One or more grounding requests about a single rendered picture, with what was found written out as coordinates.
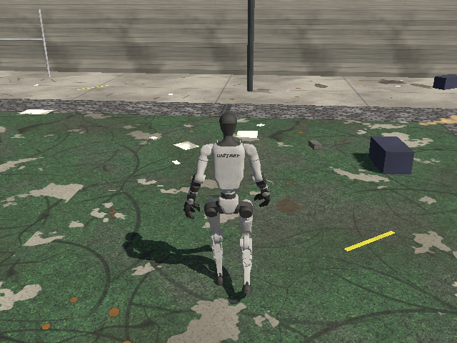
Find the right robot foot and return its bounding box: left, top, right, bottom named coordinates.
left=242, top=282, right=253, bottom=294

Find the left robot foot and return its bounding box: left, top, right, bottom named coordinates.
left=216, top=268, right=226, bottom=286

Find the right robot hand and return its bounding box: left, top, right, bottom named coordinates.
left=254, top=194, right=271, bottom=207

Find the left robot hand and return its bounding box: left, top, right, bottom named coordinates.
left=184, top=202, right=200, bottom=219

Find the robot foot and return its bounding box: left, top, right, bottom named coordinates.
left=216, top=268, right=226, bottom=286
left=242, top=282, right=253, bottom=294

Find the robot left upper arm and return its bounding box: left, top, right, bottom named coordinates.
left=194, top=144, right=214, bottom=184

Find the robot right upper arm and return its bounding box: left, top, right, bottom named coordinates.
left=243, top=144, right=263, bottom=182

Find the right robot forearm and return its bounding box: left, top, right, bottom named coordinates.
left=256, top=172, right=269, bottom=197

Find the left robot forearm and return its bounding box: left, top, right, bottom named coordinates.
left=186, top=173, right=201, bottom=204

